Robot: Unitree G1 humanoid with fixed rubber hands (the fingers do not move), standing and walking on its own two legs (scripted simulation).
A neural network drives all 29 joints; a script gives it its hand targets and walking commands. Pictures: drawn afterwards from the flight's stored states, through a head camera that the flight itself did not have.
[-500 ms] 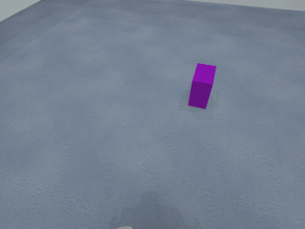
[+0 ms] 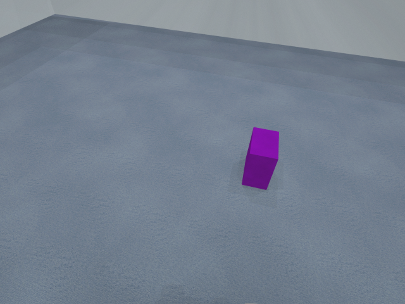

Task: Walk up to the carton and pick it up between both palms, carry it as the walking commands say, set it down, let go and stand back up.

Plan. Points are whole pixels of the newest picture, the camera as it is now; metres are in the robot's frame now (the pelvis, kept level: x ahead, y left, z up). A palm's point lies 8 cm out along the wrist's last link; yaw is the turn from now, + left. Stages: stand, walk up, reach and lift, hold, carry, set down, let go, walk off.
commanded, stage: walk up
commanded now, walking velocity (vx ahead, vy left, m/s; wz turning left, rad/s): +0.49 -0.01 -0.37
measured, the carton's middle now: (260, 158) +1.07 -0.42 -0.63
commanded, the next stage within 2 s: none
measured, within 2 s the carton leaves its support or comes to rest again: neither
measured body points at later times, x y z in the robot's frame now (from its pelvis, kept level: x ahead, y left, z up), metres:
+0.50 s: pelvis +0.27 -0.08 -0.02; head +0.30 -0.07 +0.43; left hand +0.33 +0.17 -0.17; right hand +0.34 -0.36 -0.14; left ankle +0.19 +0.05 -0.64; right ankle +0.30 -0.13 -0.74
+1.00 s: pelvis +0.52 -0.09 -0.01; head +0.56 -0.09 +0.44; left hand +0.56 +0.17 -0.16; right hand +0.58 -0.36 -0.15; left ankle +0.54 +0.04 -0.74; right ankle +0.38 -0.16 -0.64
